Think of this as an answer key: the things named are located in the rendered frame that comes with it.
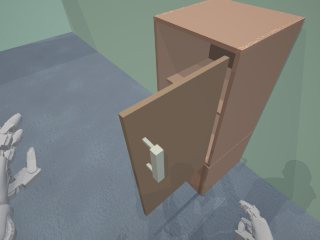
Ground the left robot hand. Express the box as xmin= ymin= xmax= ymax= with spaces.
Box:
xmin=0 ymin=113 xmax=41 ymax=205

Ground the right robot hand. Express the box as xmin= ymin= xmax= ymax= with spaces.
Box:
xmin=235 ymin=200 xmax=274 ymax=240

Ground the left robot forearm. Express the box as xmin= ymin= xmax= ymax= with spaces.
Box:
xmin=0 ymin=204 xmax=17 ymax=240

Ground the cupboard door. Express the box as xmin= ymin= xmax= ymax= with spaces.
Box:
xmin=118 ymin=55 xmax=230 ymax=216

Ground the handle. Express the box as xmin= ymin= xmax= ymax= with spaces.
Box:
xmin=142 ymin=137 xmax=165 ymax=183

